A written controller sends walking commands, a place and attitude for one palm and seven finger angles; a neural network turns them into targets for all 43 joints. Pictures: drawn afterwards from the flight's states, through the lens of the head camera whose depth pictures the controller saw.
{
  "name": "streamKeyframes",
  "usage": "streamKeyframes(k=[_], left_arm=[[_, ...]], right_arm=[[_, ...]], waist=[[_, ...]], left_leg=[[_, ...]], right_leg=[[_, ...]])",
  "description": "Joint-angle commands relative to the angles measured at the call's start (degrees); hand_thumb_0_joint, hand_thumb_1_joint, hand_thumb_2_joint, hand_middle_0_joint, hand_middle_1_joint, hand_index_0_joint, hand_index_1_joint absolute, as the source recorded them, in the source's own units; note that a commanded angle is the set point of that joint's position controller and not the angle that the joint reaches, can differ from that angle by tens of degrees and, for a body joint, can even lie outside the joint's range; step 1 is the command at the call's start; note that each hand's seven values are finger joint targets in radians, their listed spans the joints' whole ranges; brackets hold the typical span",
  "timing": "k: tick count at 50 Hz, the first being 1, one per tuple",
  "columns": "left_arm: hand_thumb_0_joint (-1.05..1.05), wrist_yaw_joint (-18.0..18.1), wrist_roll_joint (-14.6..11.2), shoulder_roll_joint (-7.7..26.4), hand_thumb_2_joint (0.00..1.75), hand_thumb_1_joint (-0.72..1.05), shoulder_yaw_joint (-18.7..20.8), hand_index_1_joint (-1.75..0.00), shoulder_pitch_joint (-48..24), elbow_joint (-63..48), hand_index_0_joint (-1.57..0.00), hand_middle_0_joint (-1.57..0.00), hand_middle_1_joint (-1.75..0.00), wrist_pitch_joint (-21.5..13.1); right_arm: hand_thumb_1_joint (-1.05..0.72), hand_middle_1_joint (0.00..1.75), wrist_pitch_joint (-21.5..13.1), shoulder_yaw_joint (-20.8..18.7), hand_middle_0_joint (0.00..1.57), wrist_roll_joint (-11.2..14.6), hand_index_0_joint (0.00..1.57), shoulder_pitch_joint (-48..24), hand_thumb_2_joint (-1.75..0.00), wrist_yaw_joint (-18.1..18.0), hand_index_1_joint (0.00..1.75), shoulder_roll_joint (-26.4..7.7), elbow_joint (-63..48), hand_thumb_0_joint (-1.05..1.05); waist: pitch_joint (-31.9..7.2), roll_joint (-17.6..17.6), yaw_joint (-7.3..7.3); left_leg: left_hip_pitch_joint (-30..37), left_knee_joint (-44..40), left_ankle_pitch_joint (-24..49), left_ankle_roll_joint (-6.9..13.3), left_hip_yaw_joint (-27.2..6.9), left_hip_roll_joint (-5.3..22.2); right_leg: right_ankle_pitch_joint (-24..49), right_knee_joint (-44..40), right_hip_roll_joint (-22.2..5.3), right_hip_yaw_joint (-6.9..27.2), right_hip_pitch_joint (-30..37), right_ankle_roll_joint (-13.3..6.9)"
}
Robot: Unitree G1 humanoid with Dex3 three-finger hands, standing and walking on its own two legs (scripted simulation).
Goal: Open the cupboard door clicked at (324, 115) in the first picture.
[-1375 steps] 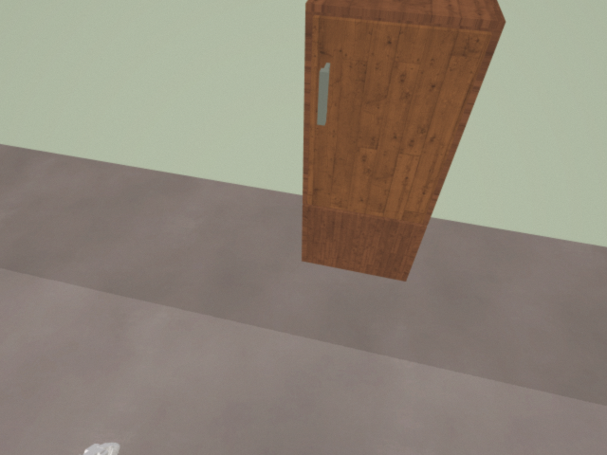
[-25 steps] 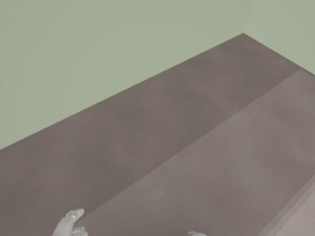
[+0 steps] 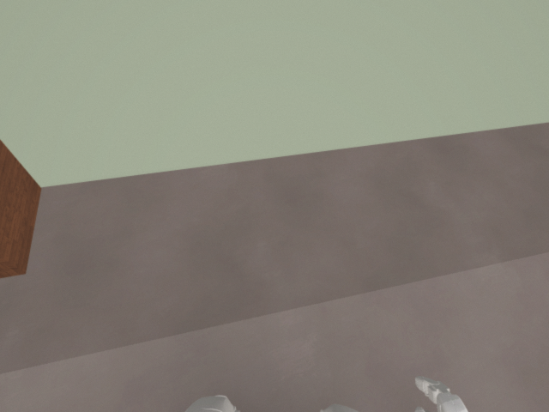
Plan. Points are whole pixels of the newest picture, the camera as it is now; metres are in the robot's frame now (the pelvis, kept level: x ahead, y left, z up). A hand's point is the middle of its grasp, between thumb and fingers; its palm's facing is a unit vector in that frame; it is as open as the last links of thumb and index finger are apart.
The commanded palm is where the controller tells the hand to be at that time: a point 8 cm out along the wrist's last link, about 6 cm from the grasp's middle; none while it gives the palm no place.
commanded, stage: turn to face it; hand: left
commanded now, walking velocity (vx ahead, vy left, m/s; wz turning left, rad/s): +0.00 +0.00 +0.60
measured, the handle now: out of the picture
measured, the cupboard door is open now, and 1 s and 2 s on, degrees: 45 45 45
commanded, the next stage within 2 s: take the last steps up to it in 1.60 s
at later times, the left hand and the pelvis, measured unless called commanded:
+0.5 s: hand out of the picture +0.11 +0.17 -0.13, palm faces +0.25 -0.93 -0.27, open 7.4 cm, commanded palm none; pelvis +0.03 -0.05 +0.01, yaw +17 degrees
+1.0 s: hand out of the picture -0.06 +0.20 -0.17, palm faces +0.61 -0.75 -0.25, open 7.4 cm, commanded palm none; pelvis +0.03 +0.00 +0.01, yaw +36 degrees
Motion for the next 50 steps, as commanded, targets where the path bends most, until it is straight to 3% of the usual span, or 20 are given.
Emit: streamKeyframes(k=[1, 5, 13, 17, 19, 20, 21, 22, 23, 25, 26, 32, 37, 39, 41, 42, 43, 44, 47, 50], left_arm=[[0.00, -0.30, 0.13, 4.27, 0.90, 0.90, 1.11, -0.30, -5.93, -6.79, -0.20, -0.20, -0.30, -1.68], [0.00, -0.60, 0.19, 4.47, 0.90, 0.90, 1.08, -0.30, -2.67, -5.38, -0.20, -0.20, -0.30, -1.44], [0.00, -0.32, -0.21, 3.72, 0.90, 0.90, 0.54, -0.30, -8.88, -8.48, -0.20, -0.20, -0.30, -1.87], [0.00, 0.04, -0.66, 3.48, 0.90, 0.90, 0.57, -0.30, -6.26, -8.43, -0.20, -0.20, -0.30, -2.28], [0.00, 0.37, -0.76, 4.44, 0.90, 0.90, 0.97, -0.30, -1.91, -7.28, -0.20, -0.20, -0.30, -3.03], [0.00, 0.71, -0.21, 7.70, 0.90, 0.90, 1.63, -0.30, 0.72, -6.90, -0.20, -0.20, -0.30, -3.77], [0.00, 1.16, 0.64, 11.87, 0.90, 0.90, 2.43, -0.30, 1.68, -6.77, -0.20, -0.20, -0.30, -4.07], [0.00, 1.04, 0.14, 11.76, 0.90, 0.90, 1.35, -0.30, 1.21, -7.19, -0.20, -0.20, -0.30, -3.73], [0.00, 1.23, -0.01, 9.36, 0.90, 0.90, 1.25, -0.30, -0.56, -7.24, -0.20, -0.20, -0.30, -4.03], [0.00, 1.12, -0.31, 5.65, 0.90, 0.90, 0.23, -0.30, -5.46, -8.23, -0.20, -0.20, -0.30, -3.80], [0.00, 1.02, -0.31, 4.71, 0.90, 0.90, -0.03, -0.30, -5.27, -8.30, -0.20, -0.20, -0.30, -4.13], [0.00, 1.11, 0.08, 6.17, 0.90, 0.90, 0.80, -0.30, 1.53, -5.87, -0.20, -0.20, -0.30, -4.37], [0.00, 0.81, 0.62, 8.37, 0.90, 0.90, 1.78, -0.30, 3.65, -4.65, -0.20, -0.20, -0.30, -3.92], [0.00, 0.58, 0.63, 9.31, 0.90, 0.90, 2.03, -0.30, 3.33, -4.29, -0.20, -0.20, -0.30, -3.77], [0.00, 0.12, 0.04, 9.83, 0.90, 0.90, 2.21, -0.30, 1.57, -4.53, -0.20, -0.20, -0.30, -3.65], [0.00, -0.26, -0.32, 7.91, 0.90, 0.90, 2.10, -0.30, 0.95, -5.99, -0.20, -0.20, -0.30, -3.36], [0.00, -0.52, -0.57, 3.56, 0.90, 0.90, 0.62, -0.30, -2.46, -9.03, -0.20, -0.20, -0.30, -3.17], [0.00, 0.33, 0.19, 5.27, 0.90, 0.90, 0.54, -0.30, -5.79, -9.50, -0.20, -0.20, -0.30, -1.95], [0.00, -0.17, 0.05, 4.65, 0.90, 0.90, 1.00, -0.30, -5.25, -6.54, -0.20, -0.20, -0.30, -1.66], [0.00, -0.62, 0.22, 4.83, 0.90, 0.90, 1.13, -0.30, -2.50, -4.97, -0.20, -0.20, -0.30, -1.45]], right_arm=[[-0.90, 0.30, -0.86, -2.69, 0.20, -0.27, 0.20, 6.48, -0.90, -2.63, 0.30, -12.24, -2.21, 0.00], [-0.90, 0.30, -1.55, -2.01, 0.20, 0.12, 0.20, 5.58, -0.90, -2.55, 0.30, -10.92, -2.19, 0.00], [-0.90, 0.30, -1.05, -2.89, 0.20, -0.33, 0.20, 8.82, -0.90, -2.31, 0.30, -11.21, -1.01, 0.00], [-0.90, 0.30, -0.48, -3.43, 0.20, -0.41, 0.20, 6.94, -0.90, -2.41, 0.30, -11.29, -1.56, 0.00], [-0.90, 0.30, -0.26, -3.38, 0.20, 0.16, 0.20, 5.11, -0.90, -2.38, 0.30, -10.15, -2.10, 0.00], [-0.90, 0.30, -0.41, -3.15, 0.20, 0.73, 0.20, 5.71, -0.90, -1.98, 0.30, -7.76, -2.46, 0.00], [-0.90, 0.30, -0.56, -2.68, 0.20, 1.01, 0.20, 6.24, -0.90, -1.79, 0.30, -4.19, -3.59, 0.00], [-0.90, 0.30, -0.11, -2.98, 0.20, 0.09, 0.20, 6.37, -0.90, -1.65, 0.30, -5.98, -3.38, 0.00], [-0.90, 0.30, 0.63, -3.12, 0.20, -0.03, 0.20, 5.66, -0.90, -1.57, 0.30, -6.03, -2.19, 0.00], [-0.90, 0.30, 1.54, -2.99, 0.20, 0.23, 0.20, 6.83, -0.90, -0.70, 0.30, -5.43, -0.49, 0.00], [-0.90, 0.30, 1.62, -2.54, 0.20, 0.15, 0.20, 6.51, -0.90, -0.40, 0.30, -4.56, -0.06, 0.00], [-0.90, 0.30, 1.86, -1.52, 0.20, 0.29, 0.20, 1.25, -0.90, -0.09, 0.30, -2.96, -0.72, 0.00], [-0.90, 0.30, 1.00, -0.64, 0.20, 0.59, 0.20, -2.32, -0.90, 0.14, 0.30, -2.16, -2.11, 0.00], [-0.90, 0.30, 0.67, -0.64, 0.20, 0.62, 0.20, -0.99, -0.90, 0.03, 0.30, -2.78, -2.39, 0.00], [-0.90, 0.30, 0.15, -1.30, 0.20, 0.26, 0.20, 4.61, -0.90, -0.09, 0.30, -5.18, -1.46, 0.00], [-0.90, 0.30, -0.40, -2.68, 0.20, -0.20, 0.20, 9.21, -0.90, -0.32, 0.30, -10.61, -0.76, 0.00], [-0.90, 0.30, -0.51, -4.30, 0.20, -0.33, 0.20, 14.16, -0.90, -0.80, 0.30, -17.11, -0.23, 0.00], [-0.90, 0.30, -0.28, -3.96, 0.20, 0.15, 0.20, 16.13, -0.90, -1.42, 0.30, -16.83, 1.18, 0.00], [-0.90, 0.30, -0.83, -2.60, 0.20, -0.13, 0.20, 6.59, -0.90, -2.70, 0.30, -12.25, -1.72, 0.00], [-0.90, 0.30, -1.57, -1.80, 0.20, 0.10, 0.20, 5.23, -0.90, -2.64, 0.30, -10.74, -1.94, 0.00]], waist=[[-9.36, 10.99, -3.21], [-10.42, 10.74, -1.03], [-9.31, 12.17, -2.79], [-10.37, 13.56, -1.50], [-10.54, 11.68, 0.99], [-11.80, 3.56, 2.14], [-12.33, -13.10, 2.48], [-10.80, -9.20, 1.60], [-9.82, -11.03, 0.61], [-6.82, -7.71, -2.34], [-6.88, -6.91, -2.45], [-7.84, -5.90, 0.33], [-7.78, -8.84, 2.00], [-8.28, -9.03, 0.94], [-11.23, -5.56, -2.76], [-14.96, 5.97, -5.45], [-15.71, 21.95, -8.03], [-16.50, 14.85, -8.27], [-9.62, 11.76, -3.24], [-9.65, 9.82, -1.13]], left_leg=[[12.22, -18.48, 28.75, 7.59, -20.97, 17.25], [13.45, -18.25, 32.32, 6.02, -16.36, 13.35], [12.58, -16.72, 31.60, 6.72, -22.55, 12.38], [8.23, -14.08, 32.52, 5.89, -26.15, 11.17], [1.31, -10.31, 26.03, 3.19, -25.76, 8.43], [-6.72, -4.61, 13.81, -0.14, -22.71, 4.82], [-15.93, 9.73, -12.92, -5.27, -9.80, -4.52], [-14.49, 22.34, -17.71, -5.39, -9.56, -3.01], [-14.25, 29.21, -15.23, -5.74, -10.19, -1.18], [-14.01, 34.18, -6.35, -6.67, -8.42, 1.29], [-13.91, 33.82, -4.09, -7.19, -7.04, 1.47], [-13.49, 21.08, -5.72, -7.98, -3.06, 2.30], [-6.86, 6.59, -7.40, -6.31, 1.27, 1.39], [-2.56, 1.09, -5.06, -5.44, 2.42, 0.71], [9.52, -10.60, 5.27, -4.08, 2.68, -0.04], [21.58, -13.68, 20.19, 0.28, -9.05, 9.35], [26.09, -15.98, 45.79, 10.27, -30.08, 25.25], [23.86, -15.98, 42.17, 11.78, -29.35, 26.23], [14.29, -17.98, 32.97, 7.83, -20.23, 17.38], [13.13, -18.57, 33.53, 5.86, -16.11, 13.48]], right_leg=[[6.56, 13.53, 1.02, 8.60, -14.29, 1.05], [11.72, 8.88, 2.32, 8.26, -11.67, 1.77], [9.00, -4.95, 5.48, 7.92, -7.76, 1.69], [10.30, -16.55, 8.50, 7.10, 2.21, 0.23], [19.50, -29.60, 7.81, 7.21, 13.26, -0.38], [23.48, -37.13, 0.64, 13.76, 23.10, -1.99], [32.20, -39.49, -16.14, 28.70, 27.40, -8.82], [37.38, -38.62, -20.24, 26.73, 19.23, -12.51], [39.68, -38.28, -16.76, 25.81, 15.75, -12.23], [42.14, -36.66, -10.51, 13.32, 12.92, -10.37], [45.86, -36.06, -8.75, 9.80, 13.49, -9.29], [52.89, -34.20, -10.68, 5.01, 20.82, -9.92], [55.44, -30.79, -12.65, 2.20, 20.00, -10.33], [54.72, -28.31, -13.17, 1.32, 18.24, -9.43], [50.60, -18.88, -11.50, -2.90, 12.76, -5.75], [33.98, -7.08, -7.17, -5.23, 0.64, -2.00], [-6.52, 7.03, 0.99, -2.90, -13.67, 1.34], [-6.50, 11.28, 0.63, 5.60, -14.81, 0.44], [6.30, 13.49, 0.59, 8.51, -14.32, 1.20], [11.28, 10.76, 1.68, 8.17, -11.47, 1.56]])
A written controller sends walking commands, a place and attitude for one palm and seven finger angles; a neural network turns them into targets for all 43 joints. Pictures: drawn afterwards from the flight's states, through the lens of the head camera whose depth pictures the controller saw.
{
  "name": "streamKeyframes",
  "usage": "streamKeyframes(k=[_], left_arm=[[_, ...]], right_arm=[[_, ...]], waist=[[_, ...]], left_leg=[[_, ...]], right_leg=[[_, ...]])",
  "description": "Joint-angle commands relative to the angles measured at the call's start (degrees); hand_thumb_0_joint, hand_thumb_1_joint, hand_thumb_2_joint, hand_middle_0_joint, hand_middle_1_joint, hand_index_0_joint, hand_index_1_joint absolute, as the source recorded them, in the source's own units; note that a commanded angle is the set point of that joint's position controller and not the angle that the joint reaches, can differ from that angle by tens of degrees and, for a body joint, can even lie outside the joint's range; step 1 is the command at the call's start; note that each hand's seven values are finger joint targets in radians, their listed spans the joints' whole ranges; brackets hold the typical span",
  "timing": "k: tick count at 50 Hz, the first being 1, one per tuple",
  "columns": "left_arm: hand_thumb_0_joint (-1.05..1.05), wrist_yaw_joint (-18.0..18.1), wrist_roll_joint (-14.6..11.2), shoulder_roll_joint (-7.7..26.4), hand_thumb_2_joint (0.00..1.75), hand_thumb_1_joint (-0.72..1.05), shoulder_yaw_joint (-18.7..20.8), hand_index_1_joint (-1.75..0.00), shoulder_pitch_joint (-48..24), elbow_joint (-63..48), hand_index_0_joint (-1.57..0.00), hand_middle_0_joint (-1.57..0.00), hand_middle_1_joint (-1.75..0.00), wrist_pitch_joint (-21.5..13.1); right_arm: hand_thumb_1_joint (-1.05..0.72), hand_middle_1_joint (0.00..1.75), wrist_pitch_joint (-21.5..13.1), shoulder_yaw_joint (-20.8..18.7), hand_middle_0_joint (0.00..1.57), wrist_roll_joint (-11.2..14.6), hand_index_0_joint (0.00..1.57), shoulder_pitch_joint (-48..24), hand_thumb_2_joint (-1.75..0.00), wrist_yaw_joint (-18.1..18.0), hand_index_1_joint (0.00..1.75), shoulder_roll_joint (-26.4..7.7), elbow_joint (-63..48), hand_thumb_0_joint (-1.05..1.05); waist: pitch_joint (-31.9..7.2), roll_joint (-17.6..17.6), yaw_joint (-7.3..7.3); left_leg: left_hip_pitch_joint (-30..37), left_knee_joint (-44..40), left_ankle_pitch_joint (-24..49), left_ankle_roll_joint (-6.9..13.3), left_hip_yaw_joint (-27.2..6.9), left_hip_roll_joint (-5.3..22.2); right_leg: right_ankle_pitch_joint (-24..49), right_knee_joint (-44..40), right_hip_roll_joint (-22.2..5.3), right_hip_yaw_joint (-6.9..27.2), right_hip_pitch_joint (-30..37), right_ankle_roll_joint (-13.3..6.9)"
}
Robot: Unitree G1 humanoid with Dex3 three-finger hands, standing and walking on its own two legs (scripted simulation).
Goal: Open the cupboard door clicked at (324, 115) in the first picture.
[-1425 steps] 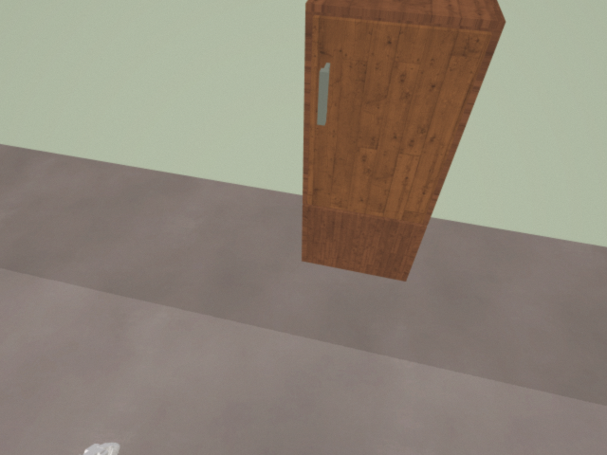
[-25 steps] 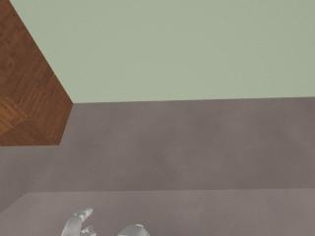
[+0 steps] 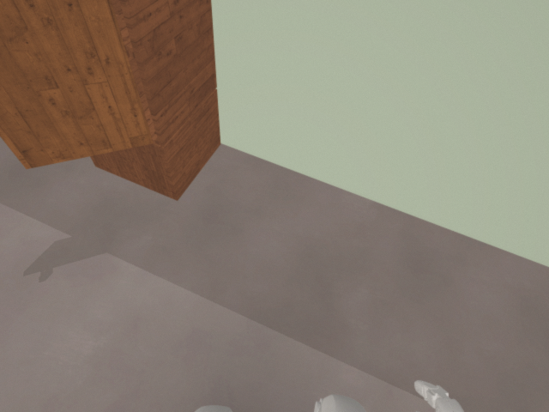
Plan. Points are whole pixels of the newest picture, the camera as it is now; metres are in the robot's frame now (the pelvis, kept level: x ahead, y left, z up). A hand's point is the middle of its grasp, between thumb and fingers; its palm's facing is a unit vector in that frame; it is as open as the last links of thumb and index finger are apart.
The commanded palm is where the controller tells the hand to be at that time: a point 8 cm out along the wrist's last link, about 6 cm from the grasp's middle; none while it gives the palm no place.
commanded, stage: turn to face it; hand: left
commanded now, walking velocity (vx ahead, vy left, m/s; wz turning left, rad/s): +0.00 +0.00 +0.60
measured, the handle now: out of the picture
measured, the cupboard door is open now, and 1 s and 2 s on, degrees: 45 45 45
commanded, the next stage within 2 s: take the last steps up to it in 0.60 s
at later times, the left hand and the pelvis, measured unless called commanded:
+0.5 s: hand out of the picture +0.10 +0.16 -0.14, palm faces +0.22 -0.93 -0.28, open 7.4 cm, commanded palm none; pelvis +0.03 -0.06 +0.00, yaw +15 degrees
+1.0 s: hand out of the picture -0.10 +0.14 -0.18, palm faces +0.53 -0.82 -0.20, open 7.4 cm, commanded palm none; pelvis +0.04 +0.00 +0.00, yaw +27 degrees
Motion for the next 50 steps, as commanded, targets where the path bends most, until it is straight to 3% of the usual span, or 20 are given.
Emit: streamKeyframes(k=[1, 8, 13, 15, 18, 19, 20, 21, 22, 24, 26, 35, 40, 42, 43, 44, 45, 46, 47, 50], left_arm=[[0.00, -0.39, 0.09, 3.51, 0.90, 0.90, 0.55, -0.30, -0.83, -5.48, -0.20, -0.20, -0.30, -2.12], [0.00, -0.09, -0.18, 2.95, 0.90, 0.90, 0.24, -0.30, -5.99, -7.95, -0.20, -0.20, -0.30, -2.41], [0.00, 0.21, -0.58, 2.08, 0.90, 0.90, -0.14, -0.30, -8.50, -9.22, -0.20, -0.20, -0.30, -2.69], [0.00, 0.42, -0.74, 2.07, 0.90, 0.90, -0.25, -0.30, -7.66, -9.13, -0.20, -0.20, -0.30, -2.90], [0.00, 0.82, -1.07, 2.42, 0.90, 0.90, 0.14, -0.30, -1.44, -7.53, -0.20, -0.20, -0.30, -3.61], [0.00, 1.09, -0.77, 4.45, 0.90, 0.90, 0.57, -0.30, 1.06, -6.83, -0.20, -0.20, -0.30, -4.30], [0.00, 1.57, 0.23, 9.09, 0.90, 0.90, 1.43, -0.30, 2.00, -6.56, -0.20, -0.20, -0.30, -4.80], [0.00, 1.36, 0.22, 9.74, 0.90, 0.90, 0.82, -0.30, 2.49, -6.68, -0.20, -0.20, -0.30, -4.55], [0.00, 1.63, -0.18, 6.86, 0.90, 0.90, 0.58, -0.30, 1.40, -6.56, -0.20, -0.20, -0.30, -4.99], [0.00, 1.35, -0.61, 3.68, 0.90, 0.90, -0.58, -0.30, -2.24, -6.74, -0.20, -0.20, -0.30, -5.07], [0.00, 1.32, -0.59, 2.64, 0.90, 0.90, -0.77, -0.30, -1.61, -6.63, -0.20, -0.20, -0.30, -5.32], [0.00, 1.39, 0.31, 2.84, 0.90, 0.90, -0.49, -0.30, 8.57, -1.25, -0.20, -0.20, -0.30, -5.52], [0.00, 0.63, 0.75, 4.95, 0.90, 0.90, 0.47, -0.30, 10.91, 1.57, -0.20, -0.20, -0.30, -5.94], [0.00, 0.16, 0.63, 5.88, 0.90, 0.90, 0.80, -0.30, 9.96, 2.24, -0.20, -0.20, -0.30, -6.11], [0.00, -0.06, 0.43, 5.97, 0.90, 0.90, 0.94, -0.30, 8.85, 2.35, -0.20, -0.20, -0.30, -6.12], [0.00, -0.36, 0.10, 5.92, 0.90, 0.90, 0.94, -0.30, 6.74, 2.25, -0.20, -0.20, -0.30, -6.01], [0.00, -0.88, -0.19, 3.44, 0.90, 0.90, 0.56, -0.30, 5.83, 1.33, -0.20, -0.20, -0.30, -5.82], [0.00, -1.31, -0.28, 0.00, 0.90, 0.90, -0.54, -0.30, 2.98, -1.55, -0.20, -0.20, -0.30, -5.81], [0.00, -0.70, 0.37, 1.04, 0.90, 0.90, -0.69, -0.30, -2.01, -2.91, -0.20, -0.20, -0.30, -5.21], [0.00, -1.62, 0.54, 0.66, 0.90, 0.90, -0.52, -0.30, -0.55, -0.08, -0.20, -0.20, -0.30, -4.74]], right_arm=[[-0.90, 0.30, -1.18, -2.48, 0.20, 0.20, 0.20, 4.58, -0.90, -1.33, 0.30, -11.23, -1.83, 0.00], [-0.90, 0.30, -1.00, -3.08, 0.20, -0.04, 0.20, 8.30, -0.90, -1.23, 0.30, -11.38, -0.52, 0.00], [-0.90, 0.30, -0.50, -3.43, 0.20, -0.37, 0.20, 9.52, -0.90, -1.41, 0.30, -10.99, -0.07, 0.00], [-0.90, 0.30, -0.24, -3.50, 0.20, -0.40, 0.20, 9.12, -0.90, -1.46, 0.30, -10.70, -0.19, 0.00], [-0.90, 0.30, 0.02, -3.55, 0.20, 0.11, 0.20, 6.47, -0.90, -1.48, 0.30, -9.66, -0.74, 0.00], [-0.90, 0.30, -0.13, -3.33, 0.20, 0.64, 0.20, 7.03, -0.90, -1.19, 0.30, -7.80, -0.86, 0.00], [-0.90, 0.30, -0.31, -2.92, 0.20, 1.25, 0.20, 7.96, -0.90, -0.86, 0.30, -4.17, -1.49, 0.00], [-0.90, 0.30, 0.03, -3.12, 0.20, 0.43, 0.20, 7.56, -0.90, -0.85, 0.30, -5.37, -2.01, 0.00], [-0.90, 0.30, 0.85, -3.11, 0.20, -0.02, 0.20, 6.74, -0.90, -0.87, 0.30, -5.67, -0.44, 0.00], [-0.90, 0.30, 1.70, -2.98, 0.20, 0.21, 0.20, 7.42, -0.90, -0.29, 0.30, -5.08, 1.59, 0.00], [-0.90, 0.30, 1.97, -2.43, 0.20, 0.31, 0.20, 7.03, -0.90, 0.10, 0.30, -3.98, 2.23, 0.00], [-0.90, 0.30, 1.68, -0.76, 0.20, 0.64, 0.20, -0.33, -0.90, -0.14, 0.30, -1.61, 2.78, 0.00], [-0.90, 0.30, 0.26, -0.07, 0.20, 0.60, 0.20, -3.68, -0.90, 0.47, 0.30, -1.82, 1.31, 0.00], [-0.90, 0.30, -0.46, 0.05, 0.20, 0.51, 0.20, -1.92, -0.90, 0.60, 0.30, -2.06, 1.52, 0.00], [-0.90, 0.30, -0.96, 0.15, 0.20, 0.33, 0.20, 0.42, -0.90, 0.52, 0.30, -2.21, 2.10, 0.00], [-0.90, 0.30, -1.55, 0.00, 0.20, 0.23, 0.20, 5.07, -0.90, 0.30, 0.30, -3.18, 3.46, 0.00], [-0.90, 0.30, -2.01, -1.13, 0.20, -0.16, 0.20, 10.49, -0.90, -0.02, 0.30, -7.80, 4.77, 0.00], [-0.90, 0.30, -1.87, -2.48, 0.20, -0.76, 0.20, 17.09, -0.90, -0.55, 0.30, -13.34, 5.74, 0.00], [-0.90, 0.30, -1.46, -2.08, 0.20, -0.45, 0.20, 18.80, -0.90, -1.19, 0.30, -12.73, 6.75, 0.00], [-0.90, 0.30, -2.85, -0.23, 0.20, -0.02, 0.20, 11.03, -0.90, -1.91, 0.30, -7.06, 3.86, 0.00]], waist=[[-8.73, 9.35, -1.64], [-8.92, 10.70, -3.14], [-9.16, 12.53, -3.66], [-9.34, 13.04, -3.36], [-11.14, 11.30, -0.13], [-12.10, 5.61, 0.81], [-12.37, -10.81, 0.92], [-10.63, -9.81, 0.72], [-9.15, -10.88, 0.03], [-6.19, -6.60, -2.70], [-6.02, -6.74, -2.75], [-6.14, -7.36, 0.62], [-4.38, -8.02, 2.23], [-4.72, -6.11, 1.11], [-5.22, -5.57, -0.39], [-6.34, -3.85, -3.22], [-8.97, 7.00, -5.85], [-9.74, 21.42, -8.40], [-8.11, 15.60, -8.93], [-1.68, 8.53, -3.20]], left_leg=[[10.17, -13.51, 31.87, 5.61, -13.76, 14.19], [12.25, -12.62, 30.34, 6.95, -20.19, 13.85], [10.36, -10.55, 32.55, 6.70, -23.59, 12.82], [8.03, -9.35, 34.62, 6.46, -25.38, 12.41], [1.65, -5.37, 29.31, 3.68, -25.02, 9.60], [-5.02, -1.05, 19.02, 0.68, -22.31, 6.80], [-16.53, 10.34, -6.38, -4.25, -11.18, -1.62], [-16.20, 23.40, -19.61, -5.44, -7.02, -3.17], [-16.01, 31.46, -17.54, -5.64, -8.35, -0.90], [-16.37, 38.11, -9.00, -6.74, -6.80, 1.05], [-15.79, 37.49, -5.41, -7.16, -5.30, 1.70], [-11.65, 20.35, -8.71, -6.85, -1.51, 1.88], [-8.26, 9.80, -9.81, -5.21, 0.95, 2.09], [-3.37, 2.99, -7.47, -4.28, 2.62, 1.35], [2.62, -2.52, -4.14, -3.69, 3.99, 0.39], [11.99, -9.74, 0.19, -2.60, 4.75, -0.37], [22.94, -13.17, 0.99, 1.28, -6.18, 7.92], [29.27, -16.09, 11.30, 9.37, -25.45, 22.38], [24.44, -17.49, 10.47, 12.50, -26.45, 24.04], [13.06, -21.24, 7.58, 9.47, -18.40, 17.75]], right_leg=[[6.35, 0.70, -0.01, 3.27, -5.12, 0.71], [4.95, -7.41, 1.91, 4.04, -5.31, 1.13], [2.09, -17.05, 4.64, 3.59, 0.48, 0.01], [1.84, -22.04, 6.06, 3.17, 5.18, -0.69], [12.62, -38.10, 6.42, 2.95, 18.87, -1.79], [18.73, -45.62, 1.38, 7.11, 28.23, -2.92], [28.72, -47.62, -13.94, 21.22, 35.95, -8.41], [37.87, -46.84, -22.07, 22.34, 28.03, -13.71], [43.98, -46.12, -18.35, 20.69, 24.52, -14.00], [48.56, -44.10, -11.60, 9.85, 22.48, -12.25], [49.87, -44.23, -9.57, 4.87, 22.38, -10.66], [54.48, -43.08, -11.06, 3.80, 27.08, -12.20], [38.25, -45.60, -15.48, 6.67, 25.89, -13.70], [32.27, -44.61, -15.51, 5.41, 23.80, -13.06], [30.92, -42.24, -14.07, 3.21, 20.51, -11.72], [28.96, -36.60, -11.66, -0.39, 15.05, -9.36], [19.49, -23.38, -5.97, -5.29, 4.39, -6.02], [-7.56, -7.05, 1.24, -8.08, -10.04, -3.28], [-9.47, 0.13, 0.44, -1.47, -13.13, -4.03], [2.79, 3.75, -1.97, 1.92, -11.40, -4.09]])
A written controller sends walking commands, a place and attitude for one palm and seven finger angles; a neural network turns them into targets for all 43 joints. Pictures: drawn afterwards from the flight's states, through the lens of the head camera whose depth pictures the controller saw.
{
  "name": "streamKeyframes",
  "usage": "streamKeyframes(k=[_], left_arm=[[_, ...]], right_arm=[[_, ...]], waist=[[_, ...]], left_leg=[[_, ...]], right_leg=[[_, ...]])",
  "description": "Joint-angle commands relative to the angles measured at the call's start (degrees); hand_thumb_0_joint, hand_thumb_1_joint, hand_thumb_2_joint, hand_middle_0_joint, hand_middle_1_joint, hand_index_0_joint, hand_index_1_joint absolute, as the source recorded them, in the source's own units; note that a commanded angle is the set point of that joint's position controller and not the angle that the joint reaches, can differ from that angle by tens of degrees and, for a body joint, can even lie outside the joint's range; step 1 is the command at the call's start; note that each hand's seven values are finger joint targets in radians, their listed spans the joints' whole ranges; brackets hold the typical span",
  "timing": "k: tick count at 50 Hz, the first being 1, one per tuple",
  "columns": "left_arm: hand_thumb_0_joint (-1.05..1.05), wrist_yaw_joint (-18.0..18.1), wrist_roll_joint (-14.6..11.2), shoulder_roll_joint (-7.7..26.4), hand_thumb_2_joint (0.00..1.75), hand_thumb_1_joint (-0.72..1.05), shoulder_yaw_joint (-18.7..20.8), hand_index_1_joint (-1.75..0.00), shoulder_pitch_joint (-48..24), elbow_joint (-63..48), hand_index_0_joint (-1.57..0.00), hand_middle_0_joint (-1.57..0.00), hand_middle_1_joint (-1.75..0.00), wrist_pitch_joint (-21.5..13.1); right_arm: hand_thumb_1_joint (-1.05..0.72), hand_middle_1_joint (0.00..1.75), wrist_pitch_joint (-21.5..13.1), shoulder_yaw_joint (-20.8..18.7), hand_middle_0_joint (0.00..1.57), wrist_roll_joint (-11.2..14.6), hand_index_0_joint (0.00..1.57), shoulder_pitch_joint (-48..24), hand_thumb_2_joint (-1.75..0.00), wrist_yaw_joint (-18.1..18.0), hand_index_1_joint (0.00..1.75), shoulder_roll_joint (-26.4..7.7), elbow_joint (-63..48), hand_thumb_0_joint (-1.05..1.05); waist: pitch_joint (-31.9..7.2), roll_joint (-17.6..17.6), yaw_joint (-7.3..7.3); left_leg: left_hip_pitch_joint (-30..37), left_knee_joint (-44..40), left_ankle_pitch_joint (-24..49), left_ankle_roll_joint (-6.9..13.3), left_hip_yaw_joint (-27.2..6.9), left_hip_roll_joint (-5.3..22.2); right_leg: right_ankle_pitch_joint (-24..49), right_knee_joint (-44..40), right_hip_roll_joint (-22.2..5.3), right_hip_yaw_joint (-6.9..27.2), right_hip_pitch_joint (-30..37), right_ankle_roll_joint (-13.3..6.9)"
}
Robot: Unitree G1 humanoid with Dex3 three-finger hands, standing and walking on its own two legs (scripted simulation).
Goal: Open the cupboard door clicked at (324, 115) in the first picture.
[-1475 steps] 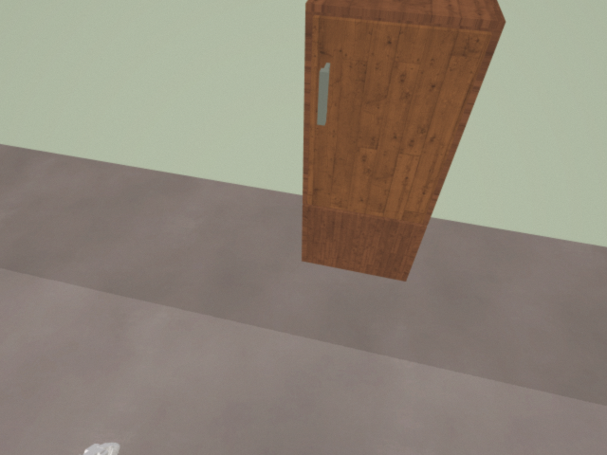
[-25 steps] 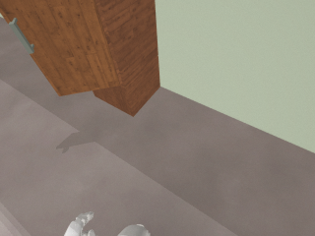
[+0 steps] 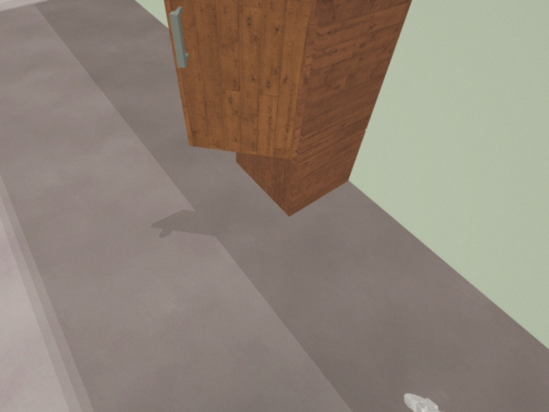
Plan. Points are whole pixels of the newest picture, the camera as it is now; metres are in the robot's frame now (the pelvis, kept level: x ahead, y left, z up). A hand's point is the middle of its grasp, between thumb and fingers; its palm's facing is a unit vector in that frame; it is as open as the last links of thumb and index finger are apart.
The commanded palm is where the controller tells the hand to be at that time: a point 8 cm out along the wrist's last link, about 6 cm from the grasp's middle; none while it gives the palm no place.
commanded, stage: take the last steps up to it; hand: left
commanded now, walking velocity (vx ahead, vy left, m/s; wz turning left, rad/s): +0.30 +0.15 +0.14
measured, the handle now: (180, 37) +0.98 +0.38 +0.03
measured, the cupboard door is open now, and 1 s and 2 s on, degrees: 45 45 45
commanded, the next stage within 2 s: come to a stop and stand still in 1.06 s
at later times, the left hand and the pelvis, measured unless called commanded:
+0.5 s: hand (197, 305) +0.31 +0.18 -0.15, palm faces -0.02 -0.98 -0.19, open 7.4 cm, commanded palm none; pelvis +0.15 +0.01 -0.01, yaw +3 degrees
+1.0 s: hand (147, 371) +0.19 +0.23 -0.16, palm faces +0.24 -0.95 -0.17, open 7.3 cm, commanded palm none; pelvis +0.32 +0.09 +0.00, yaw +5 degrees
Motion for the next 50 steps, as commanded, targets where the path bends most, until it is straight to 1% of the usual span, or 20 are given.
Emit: streamKeyframes(k=[1, 4, 9, 19, 22, 23, 24, 25, 26, 27, 28, 29, 31, 36, 40, 45, 47, 48, 49, 50], left_arm=[[0.00, -0.86, 0.33, 3.42, 0.90, 0.90, 0.34, -0.30, -7.03, -6.86, -0.20, -0.20, -0.30, -2.54], [0.00, -0.71, 0.21, 2.86, 0.90, 0.90, 0.12, -0.30, -5.44, -6.01, -0.20, -0.20, -0.30, -2.32], [0.00, -0.58, 0.00, 2.10, 0.90, 0.90, -0.03, -0.30, -11.63, -7.84, -0.20, -0.20, -0.30, -2.35], [0.00, -0.77, -0.34, -0.12, 0.90, 0.90, -1.09, -0.30, -23.33, -12.41, -0.20, -0.20, -0.30, -3.30], [0.00, -0.24, -0.43, 1.33, 0.90, 0.90, -0.53, -0.30, -13.49, -10.43, -0.20, -0.20, -0.30, -3.97], [0.00, 0.07, -0.35, 2.77, 0.90, 0.90, 0.27, -0.30, -5.15, -8.33, -0.20, -0.20, -0.30, -4.39], [0.00, 0.71, -0.12, 6.96, 0.90, 0.90, 1.49, -0.30, 4.45, -5.93, -0.20, -0.20, -0.30, -4.97], [0.00, 1.25, -0.26, 11.25, 0.90, 0.90, 2.39, -0.30, 8.96, -4.41, -0.20, -0.20, -0.30, -4.63], [0.00, 1.19, -1.07, 10.96, 0.90, 0.90, 2.51, -0.30, 4.94, -5.48, -0.20, -0.20, -0.30, -4.59], [0.00, 1.25, -1.10, 8.03, 0.90, 0.90, 1.83, -0.30, -0.69, -6.72, -0.20, -0.20, -0.30, -4.44], [0.00, 1.24, -0.99, 4.15, 0.90, 0.90, 0.95, -0.30, -4.00, -6.65, -0.20, -0.20, -0.30, -4.76], [0.00, 1.11, -0.82, 1.52, 0.90, 0.90, 0.10, -0.30, -5.15, -6.50, -0.20, -0.20, -0.30, -5.32], [0.00, 1.00, -0.65, -0.19, 0.90, 0.90, -0.18, -0.30, -4.08, -5.32, -0.20, -0.20, -0.30, -6.29], [0.00, 0.63, -0.38, 0.34, 0.90, 0.90, 0.22, -0.30, 1.00, -2.34, -0.20, -0.20, -0.30, -7.75], [0.00, 0.53, -0.09, 2.37, 0.90, 0.90, 0.00, -0.30, 2.84, -0.82, -0.20, -0.20, -0.30, -7.83], [0.00, 0.81, 0.30, 5.02, 0.90, 0.90, 0.26, -0.30, 4.48, 0.50, -0.20, -0.20, -0.30, -6.80], [0.00, 0.98, 0.24, 5.77, 0.90, 0.90, 0.73, -0.30, 3.33, 0.43, -0.20, -0.20, -0.30, -6.17], [0.00, 1.01, 0.14, 5.21, 0.90, 0.90, 0.68, -0.30, 2.98, 0.37, -0.20, -0.20, -0.30, -5.88], [0.00, 0.79, -0.13, 3.46, 0.90, 0.90, 0.13, -0.30, 4.19, 0.02, -0.20, -0.20, -0.30, -5.63], [0.00, 0.47, -0.60, 0.24, 0.90, 0.90, -0.38, -0.30, 6.52, -0.71, -0.20, -0.20, -0.30, -5.48]], right_arm=[[-0.90, 0.30, -1.27, -1.16, 0.20, 0.30, 0.20, 10.01, -0.90, -1.76, 0.30, -8.25, 0.20, 0.00], [-0.90, 0.30, -2.23, -0.74, 0.20, 0.68, 0.20, 13.02, -0.90, -1.66, 0.30, -7.16, 1.73, 0.00], [-0.90, 0.30, -2.61, -0.65, 0.20, 0.63, 0.20, 18.65, -0.90, -1.82, 0.30, -5.81, 4.61, 0.00], [-0.90, 0.30, -2.99, 0.28, 0.20, -0.13, 0.20, 28.57, -0.90, -2.72, 0.30, -4.09, 10.47, 0.00], [-0.90, 0.30, -2.95, 0.04, 0.20, 0.34, 0.20, 27.55, -0.90, -2.83, 0.30, -4.93, 11.46, 0.00], [-0.90, 0.30, -3.12, -0.46, 0.20, 0.95, 0.20, 25.92, -0.90, -2.83, 0.30, -5.60, 10.98, 0.00], [-0.90, 0.30, -3.45, -0.67, 0.20, 1.69, 0.20, 25.40, -0.90, -2.39, 0.30, -4.86, 9.97, 0.00], [-0.90, 0.30, -3.53, -0.86, 0.20, 1.89, 0.20, 27.68, -0.90, -2.47, 0.30, -3.32, 8.35, 0.00], [-0.90, 0.30, -2.47, -1.55, 0.20, 1.14, 0.20, 24.70, -0.90, -2.04, 0.30, -4.65, 8.45, 0.00], [-0.90, 0.30, -1.70, -1.68, 0.20, 0.65, 0.20, 20.13, -0.90, -1.48, 0.30, -2.52, 7.09, 0.00], [-0.90, 0.30, -0.84, -1.38, 0.20, 0.18, 0.20, 17.87, -0.90, -1.00, 0.30, -0.48, 7.06, 0.00], [-0.90, 0.30, -0.01, -1.22, 0.20, -0.04, 0.20, 19.38, -0.90, -0.61, 0.30, 1.35, 7.51, 0.00], [-0.90, 0.30, 0.51, -1.10, 0.20, -0.39, 0.20, 22.33, -0.90, -0.23, 0.30, 2.47, 8.82, 0.00], [-0.90, 0.30, 0.58, -1.57, 0.20, -0.29, 0.20, 15.43, -0.90, 0.61, 0.30, 3.00, 5.56, 0.00], [-0.90, 0.30, 0.21, -1.54, 0.20, 0.00, 0.20, 6.77, -0.90, 1.52, 0.30, 1.22, 1.94, 0.00], [-0.90, 0.30, -0.77, -1.11, 0.20, 0.34, 0.20, -1.44, -0.90, 2.13, 0.30, -0.30, -1.31, 0.00], [-0.90, 0.30, -1.30, -1.15, 0.20, 0.37, 0.20, 1.50, -0.90, 1.75, 0.30, -1.63, -0.67, 0.00], [-0.90, 0.30, -1.78, -1.34, 0.20, 0.15, 0.20, 6.81, -0.90, 1.18, 0.30, -3.22, 1.05, 0.00], [-0.90, 0.30, -2.20, -2.06, 0.20, -0.26, 0.20, 14.01, -0.90, 0.38, 0.30, -7.34, 3.11, 0.00], [-0.90, 0.30, -2.22, -3.57, 0.20, -0.71, 0.20, 19.55, -0.90, -0.42, 0.30, -13.28, 4.03, 0.00]], waist=[[1.15, 7.87, -3.96], [-0.45, 7.97, -2.99], [1.54, 7.30, -3.75], [3.66, 7.26, -6.24], [-0.25, 5.07, -1.28], [-4.02, 4.73, 2.45], [-10.04, -1.00, 5.63], [-15.24, -8.49, 4.37], [-10.82, -3.44, 3.30], [-1.34, -0.34, 1.35], [4.26, 0.40, -0.81], [4.40, -1.25, -2.78], [0.64, -3.98, -4.16], [-0.74, -2.37, -3.13], [1.11, -5.03, -1.90], [2.48, -7.11, -0.03], [0.63, -6.54, -2.18], [-2.01, -4.14, -4.80], [-7.51, 3.90, -7.31], [-12.96, 18.84, -8.34]], left_leg=[[7.90, -20.76, 12.87, 7.08, -18.14, 17.14], [9.98, -20.56, 23.52, 6.67, -13.54, 14.41], [12.43, -21.45, 28.13, 6.93, -13.00, 14.48], [16.66, -17.45, 42.46, 5.70, -12.99, 14.63], [13.03, -6.72, 58.99, 2.61, -10.60, 12.49], [7.05, 2.23, 56.71, 0.70, -9.60, 10.73], [-6.35, 15.96, 38.46, -1.06, -6.97, 6.83], [-18.80, 34.56, -12.18, -3.58, -3.95, -2.31], [-18.99, 42.26, -12.08, -2.98, -8.62, 2.13], [-21.20, 43.56, -7.32, -2.96, -9.07, 4.80], [-21.28, 41.72, -1.59, -3.26, -9.22, 7.13], [-19.41, 39.59, 2.30, -3.91, -8.46, 7.72], [-17.74, 35.08, 5.84, -5.24, -6.38, 8.48], [-21.19, 25.18, 10.24, -7.51, -3.55, 9.11], [-22.21, 16.28, 11.69, -7.69, -2.23, 8.79], [-13.96, 4.17, 8.24, -6.05, -0.33, 5.97], [-5.54, -2.02, 7.91, -5.07, 0.82, 3.92], [3.59, -7.10, 9.25, -4.54, 1.19, 3.00], [16.12, -7.29, 13.24, -3.15, -1.34, 7.47], [26.34, -7.10, 21.87, 1.82, -18.04, 20.99]], right_leg=[[8.39, 10.72, -1.54, 4.05, -17.92, 0.12], [12.67, 8.54, -0.73, 2.99, -17.36, 0.77], [16.01, 2.78, -0.60, 2.23, -20.53, 1.17], [14.31, -12.72, 2.75, 0.45, -15.84, -2.68], [14.24, -22.55, 6.72, -1.90, 1.98, -4.73], [20.24, -27.24, 5.59, -0.39, 15.31, -5.55], [23.94, -29.09, -5.39, 11.86, 32.89, -9.83], [35.01, -35.56, -24.08, 36.57, 41.42, -16.99], [21.01, -41.91, -25.07, 37.70, 28.08, -17.56], [9.54, -45.95, -22.07, 33.68, 15.82, -15.34], [7.90, -47.48, -18.07, 25.66, 6.84, -12.26], [10.27, -48.50, -14.61, 18.13, 2.61, -9.56], [18.86, -48.64, -11.13, 10.45, 4.02, -7.96], [32.96, -47.39, -9.57, 6.55, 8.81, -8.51], [33.38, -47.30, -10.29, 5.91, 11.60, -8.66], [33.48, -44.72, -12.01, 5.76, 11.86, -7.86], [34.78, -39.92, -10.93, 3.94, 11.19, -6.72], [36.50, -32.66, -8.70, 2.23, 8.71, -5.58], [29.84, -20.77, -5.02, -0.44, 3.30, -4.13], [0.67, -5.48, 2.54, -4.13, -9.46, -1.69]])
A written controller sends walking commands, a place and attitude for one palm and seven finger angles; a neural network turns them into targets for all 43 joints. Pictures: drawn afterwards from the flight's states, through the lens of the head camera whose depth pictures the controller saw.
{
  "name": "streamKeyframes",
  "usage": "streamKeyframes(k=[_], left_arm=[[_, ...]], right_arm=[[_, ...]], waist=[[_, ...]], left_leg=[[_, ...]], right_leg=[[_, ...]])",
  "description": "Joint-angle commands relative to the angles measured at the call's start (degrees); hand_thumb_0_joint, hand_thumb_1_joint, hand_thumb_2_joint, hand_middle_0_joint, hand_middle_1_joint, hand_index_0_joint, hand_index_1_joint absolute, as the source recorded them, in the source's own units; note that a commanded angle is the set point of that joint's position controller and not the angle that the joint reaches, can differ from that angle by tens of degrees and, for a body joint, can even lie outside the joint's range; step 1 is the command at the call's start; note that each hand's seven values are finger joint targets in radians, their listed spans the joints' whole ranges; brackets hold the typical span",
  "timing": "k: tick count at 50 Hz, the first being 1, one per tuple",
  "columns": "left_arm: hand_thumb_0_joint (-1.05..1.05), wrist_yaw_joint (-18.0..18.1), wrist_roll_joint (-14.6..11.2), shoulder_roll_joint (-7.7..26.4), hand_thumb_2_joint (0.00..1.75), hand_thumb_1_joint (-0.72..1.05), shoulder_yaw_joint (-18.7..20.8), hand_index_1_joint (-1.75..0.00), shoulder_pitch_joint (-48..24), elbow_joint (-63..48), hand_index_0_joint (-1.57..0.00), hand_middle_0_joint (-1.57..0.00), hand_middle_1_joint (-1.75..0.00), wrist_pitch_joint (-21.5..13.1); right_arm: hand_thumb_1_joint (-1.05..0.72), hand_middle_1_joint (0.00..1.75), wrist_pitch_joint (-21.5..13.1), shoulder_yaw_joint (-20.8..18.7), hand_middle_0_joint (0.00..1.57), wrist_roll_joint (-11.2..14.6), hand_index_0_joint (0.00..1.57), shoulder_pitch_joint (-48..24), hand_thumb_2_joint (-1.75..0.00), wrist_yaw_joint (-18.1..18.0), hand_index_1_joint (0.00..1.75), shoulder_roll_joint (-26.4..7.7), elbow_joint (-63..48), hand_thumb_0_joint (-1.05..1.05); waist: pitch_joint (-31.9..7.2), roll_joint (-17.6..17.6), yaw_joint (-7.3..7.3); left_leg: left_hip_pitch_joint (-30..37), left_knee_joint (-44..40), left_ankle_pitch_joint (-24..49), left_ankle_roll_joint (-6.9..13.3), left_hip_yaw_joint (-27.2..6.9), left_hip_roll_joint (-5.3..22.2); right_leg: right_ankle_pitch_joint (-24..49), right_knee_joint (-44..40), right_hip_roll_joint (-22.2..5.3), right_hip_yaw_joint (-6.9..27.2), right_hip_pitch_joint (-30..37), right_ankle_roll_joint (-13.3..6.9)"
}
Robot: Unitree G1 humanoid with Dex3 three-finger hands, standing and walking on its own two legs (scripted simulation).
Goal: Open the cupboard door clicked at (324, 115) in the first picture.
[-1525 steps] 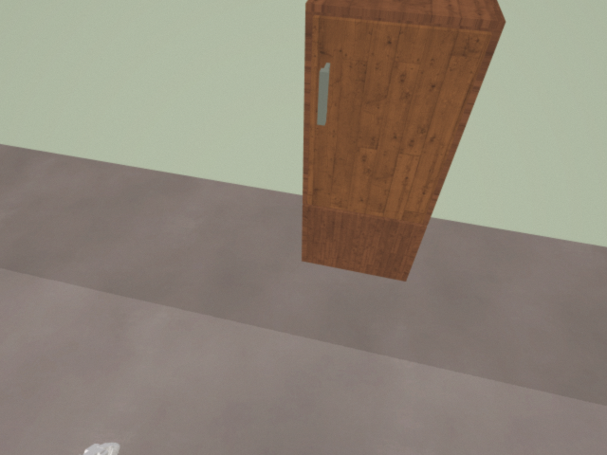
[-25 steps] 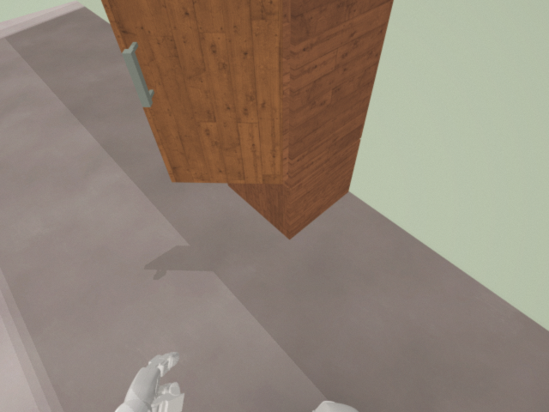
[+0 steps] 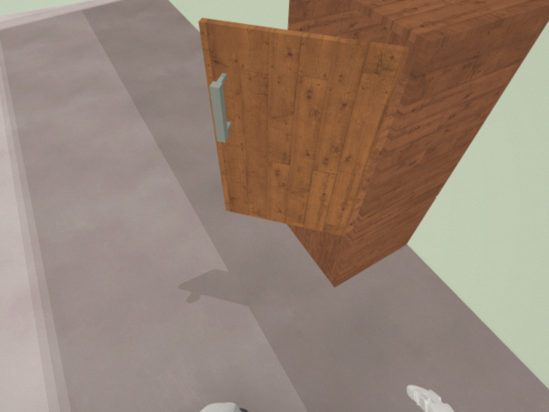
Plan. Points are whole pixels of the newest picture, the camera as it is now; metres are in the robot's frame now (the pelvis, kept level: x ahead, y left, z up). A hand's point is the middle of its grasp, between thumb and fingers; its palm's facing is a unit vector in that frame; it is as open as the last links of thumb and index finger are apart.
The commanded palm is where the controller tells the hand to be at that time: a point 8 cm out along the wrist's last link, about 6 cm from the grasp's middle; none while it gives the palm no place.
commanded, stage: take the last steps up to it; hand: left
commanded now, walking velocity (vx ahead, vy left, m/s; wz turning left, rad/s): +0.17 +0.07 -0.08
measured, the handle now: (222, 108) +0.69 +0.22 +0.02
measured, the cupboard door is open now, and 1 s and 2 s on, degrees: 45 45 45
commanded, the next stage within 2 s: come to a stop and stand still in 0.06 s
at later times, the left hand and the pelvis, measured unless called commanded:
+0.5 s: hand (171, 354) +0.21 +0.22 -0.16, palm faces -0.04 -0.96 -0.27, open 7.3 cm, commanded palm none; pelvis +0.10 +0.02 +0.00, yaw -2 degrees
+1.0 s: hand out of the picture +0.09 +0.27 -0.16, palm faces -0.01 -0.96 -0.26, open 7.3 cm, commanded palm none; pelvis +0.06 +0.08 +0.00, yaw -3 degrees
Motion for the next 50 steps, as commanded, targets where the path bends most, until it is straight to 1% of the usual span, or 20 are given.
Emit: streamKeyframes(k=[1, 3, 5, 8, 12, 16, 20, 22, 23, 24, 25, 26, 29, 36, 37, 38, 40, 42, 44, 50], left_arm=[[0.00, 0.43, -0.59, 4.26, 0.90, 0.90, 0.32, -0.30, -3.49, -6.97, -0.20, -0.20, -0.30, -0.92], [0.00, 0.68, -0.61, 4.77, 0.90, 0.90, 0.48, -0.30, -7.53, -6.82, -0.20, -0.20, -0.30, -0.03], [0.00, 0.04, -0.32, 4.27, 0.90, 0.90, 0.62, -0.30, -6.38, -5.69, -0.20, -0.20, -0.30, 0.56], [0.00, 0.01, -0.26, 2.58, 0.90, 0.90, 0.44, -0.30, -4.92, -5.35, -0.20, -0.20, -0.30, 1.70], [0.00, 0.98, -0.75, 1.52, 0.90, 0.90, -0.13, -0.30, -6.23, -5.74, -0.20, -0.20, -0.30, 2.74], [0.00, 1.25, -0.70, 4.81, 0.90, 0.90, 0.20, -0.30, -11.09, -7.86, -0.20, -0.20, -0.30, 4.10], [0.00, 1.43, -0.48, 7.56, 0.90, 0.90, 0.79, -0.30, -13.22, -10.38, -0.20, -0.20, -0.30, 4.82], [0.00, 1.59, -0.35, 9.41, 0.90, 0.90, 1.10, -0.30, -12.07, -11.10, -0.20, -0.20, -0.30, 4.35], [0.00, 1.72, -0.28, 10.63, 0.90, 0.90, 1.16, -0.30, -11.98, -11.34, -0.20, -0.20, -0.30, 3.94], [0.00, 1.99, -0.48, 11.98, 0.90, 0.90, 1.33, -0.30, -11.56, -11.24, -0.20, -0.20, -0.30, 3.51], [0.00, 2.30, -0.64, 12.25, 0.90, 0.90, 1.37, -0.30, -10.49, -10.92, -0.20, -0.20, -0.30, 3.17], [0.00, 2.61, -0.58, 12.29, 0.90, 0.90, 1.20, -0.30, -11.05, -11.01, -0.20, -0.20, -0.30, 3.05], [0.00, 2.74, -0.32, 12.15, 0.90, 0.90, 1.40, -0.30, -15.40, -12.14, -0.20, -0.20, -0.30, 3.04], [0.00, 2.23, -0.41, 12.02, 0.90, 0.90, 2.04, -0.30, -15.37, -10.92, -0.20, -0.20, -0.30, 2.95], [0.00, 4.90, -0.64, 13.39, 0.90, 0.90, 1.52, -0.30, -12.59, -11.29, -0.20, -0.20, -0.30, 1.82], [0.00, 4.29, -1.05, 13.13, 0.90, 0.90, 1.08, -0.30, -11.93, -13.51, -0.20, -0.20, -0.30, 2.31], [0.00, 3.29, -0.64, 9.02, 0.90, 0.90, 0.23, -0.30, -13.58, -13.93, -0.20, -0.20, -0.30, 3.02], [0.00, 2.43, 0.00, 7.94, 0.90, 0.90, -0.50, -0.30, -14.23, -14.51, -0.20, -0.20, -0.30, 4.13], [0.00, 1.71, 0.06, 7.45, 0.90, 0.90, -1.05, -0.30, -12.15, -13.76, -0.20, -0.20, -0.30, 4.41], [0.00, 0.95, 0.17, 8.35, 0.90, 0.90, -1.55, -0.30, -9.36, -12.56, -0.20, -0.20, -0.30, 3.30]], right_arm=[[-0.90, 0.30, -0.62, -2.34, 0.20, -0.36, 0.20, 24.12, -0.90, -2.87, 0.30, -13.29, 3.18, 0.00], [-0.90, 0.30, -0.82, -1.15, 0.20, 0.07, 0.20, 16.71, -0.90, -3.77, 0.30, -8.91, 1.28, 0.00], [-0.90, 0.30, -1.78, 0.21, 0.20, 0.03, 0.20, 12.80, -0.90, -3.96, 0.30, -4.90, 0.31, 0.00], [-0.90, 0.30, -2.33, 0.86, 0.20, 0.23, 0.20, 13.02, -0.90, -4.12, 0.30, -3.26, 1.32, 0.00], [-0.90, 0.30, -2.11, 1.27, 0.20, 0.06, 0.20, 12.34, -0.90, -4.92, 0.30, -2.09, 2.03, 0.00], [-0.90, 0.30, -0.06, 0.71, 0.20, 0.05, 0.20, 11.67, -0.90, -5.50, 0.30, -3.87, 3.41, 0.00], [-0.90, 0.30, 1.43, -0.27, 0.20, 0.25, 0.20, 13.58, -0.90, -5.69, 0.30, -4.98, 4.32, 0.00], [-0.90, 0.30, 1.91, -0.82, 0.20, 0.56, 0.20, 14.34, -0.90, -5.54, 0.30, -5.22, 3.92, 0.00], [-0.90, 0.30, 2.24, -1.08, 0.20, 0.85, 0.20, 15.36, -0.90, -5.27, 0.30, -4.36, 3.75, 0.00], [-0.90, 0.30, 2.76, -0.90, 0.20, 1.00, 0.20, 16.23, -0.90, -5.01, 0.30, -3.29, 3.73, 0.00], [-0.90, 0.30, 3.28, -0.57, 0.20, 1.15, 0.20, 15.28, -0.90, -4.79, 0.30, -1.57, 3.21, 0.00], [-0.90, 0.30, 3.87, -0.69, 0.20, 1.25, 0.20, 12.88, -0.90, -4.59, 0.30, -1.25, 2.58, 0.00], [-0.90, 0.30, 4.50, -0.54, 0.20, 1.42, 0.20, 11.33, -0.90, -4.35, 0.30, -0.27, 2.80, 0.00], [-0.90, 0.30, 3.39, -0.02, 0.20, 1.30, 0.20, 14.77, -0.90, -3.81, 0.30, 1.02, 4.37, 0.00], [-0.90, 0.30, 1.59, -0.87, 0.20, 1.56, 0.20, 12.76, -0.90, -3.71, 0.30, -3.47, -0.79, 0.00], [-0.90, 0.30, 1.39, -0.77, 0.20, 1.21, 0.20, 12.43, -0.90, -3.75, 0.30, -1.79, -2.63, 0.00], [-0.90, 0.30, 1.56, -0.05, 0.20, 0.24, 0.20, 12.99, -0.90, -3.60, 0.30, -3.39, -5.10, 0.00], [-0.90, 0.30, 1.58, 0.01, 0.20, 0.24, 0.20, 9.99, -0.90, -3.48, 0.30, -5.19, -6.75, 0.00], [-0.90, 0.30, 1.49, 0.25, 0.20, 0.37, 0.20, 8.65, -0.90, -3.48, 0.30, -6.14, -8.14, 0.00], [-0.90, 0.30, 0.93, 0.55, 0.20, 0.32, 0.20, 10.10, -0.90, -3.05, 0.30, -6.50, -7.57, 0.00]], waist=[[-11.09, 13.66, -11.38], [-7.82, 11.39, -8.68], [-4.30, 5.20, -5.64], [-4.18, 5.79, -3.77], [-5.08, 2.14, -2.75], [-2.10, 6.59, -4.04], [0.65, 3.81, -4.16], [-2.99, 1.84, -4.18], [-5.35, -0.31, -4.72], [-9.12, -5.81, -4.84], [-9.93, -11.33, -4.17], [-8.78, -11.37, -2.92], [-5.76, -6.27, -4.49], [-6.55, -6.61, -5.43], [-14.69, 4.61, -6.86], [-15.38, 7.11, -5.82], [-8.07, 8.29, -5.80], [1.72, 12.43, -5.08], [6.23, 8.27, -4.30], [3.46, 2.32, -4.75]], left_leg=[[32.18, -8.25, 19.22, 11.60, -21.56, 20.51], [21.73, -11.76, 15.79, 12.48, -18.98, 19.07], [15.40, -13.75, 17.78, 10.93, -12.94, 15.58], [13.76, -15.09, 24.88, 10.60, -7.76, 13.19], [11.95, -11.86, 42.99, 8.81, -4.86, 13.26], [11.09, -9.15, 40.98, 8.65, -7.34, 14.74], [9.51, -5.24, 36.12, 7.36, -10.25, 13.98], [9.01, -0.82, 27.60, 3.81, -7.67, 9.65], [6.88, 2.36, 18.99, 1.68, -4.85, 6.43], [5.51, 7.29, 7.83, -0.38, -1.35, 2.33], [3.00, 14.40, -13.93, -1.58, -0.35, -1.36], [0.50, 22.89, -25.95, -1.40, -2.93, -1.96], [-2.08, 28.90, -24.01, -1.87, -5.96, -1.66], [8.58, 0.51, -10.02, -2.32, -2.57, -2.18], [9.08, -2.05, -4.77, -2.44, -0.53, -0.48], [9.88, -3.44, -3.75, -0.15, -2.72, 0.79], [7.24, -3.56, 2.87, 2.49, -7.00, 6.94], [1.41, -9.70, 1.71, 4.21, -12.40, 8.80], [-3.33, -13.79, -10.88, 4.93, -13.35, 8.70], [0.04, -15.59, -20.46, 4.27, -12.01, 5.31]], right_leg=[[-13.98, 38.61, 3.57, 1.56, -30.06, -4.88], [-6.53, 48.03, 0.15, 6.86, -32.42, -4.97], [-1.09, 45.50, -1.40, 6.97, -29.76, -4.21], [2.12, 39.82, -0.58, 5.93, -26.66, -3.33], [5.67, 25.28, 1.18, 6.64, -18.11, -2.57], [3.71, 16.45, 2.81, 5.60, -14.22, -3.28], [8.72, 8.69, 3.34, 5.94, -11.43, -4.62], [30.87, 5.71, 0.23, 9.26, -7.39, -6.05], [42.14, 6.84, -4.29, 12.81, -5.10, -8.43], [52.00, 5.54, -9.07, 17.08, -2.02, -11.87], [60.88, 1.87, -13.26, 19.91, -0.42, -15.77], [63.10, -0.59, -15.88, 20.75, -1.77, -17.97], [56.13, -1.73, -12.19, 16.97, -3.90, -17.07], [36.65, -0.28, -7.29, 15.10, -5.68, -12.03], [60.36, 9.30, -8.16, 18.28, 1.96, -9.89], [43.05, 10.33, -5.34, 14.03, -0.68, -8.36], [16.73, 7.66, 0.22, 8.34, -10.01, -6.20], [3.88, 8.75, 4.24, 5.20, -14.23, -4.67], [3.80, 8.70, 4.57, 5.71, -14.06, -4.58], [7.61, 3.46, 3.72, 7.87, -13.15, -4.66]])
